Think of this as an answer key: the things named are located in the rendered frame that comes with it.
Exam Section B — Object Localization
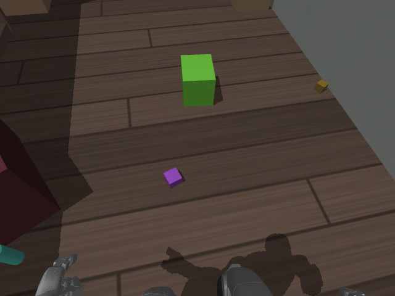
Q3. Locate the left robot hand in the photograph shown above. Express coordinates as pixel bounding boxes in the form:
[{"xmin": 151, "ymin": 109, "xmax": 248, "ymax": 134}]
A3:
[{"xmin": 35, "ymin": 253, "xmax": 85, "ymax": 296}]

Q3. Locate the bookshelf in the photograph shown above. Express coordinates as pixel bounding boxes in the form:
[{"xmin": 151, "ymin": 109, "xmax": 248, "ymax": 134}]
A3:
[{"xmin": 0, "ymin": 8, "xmax": 14, "ymax": 63}]

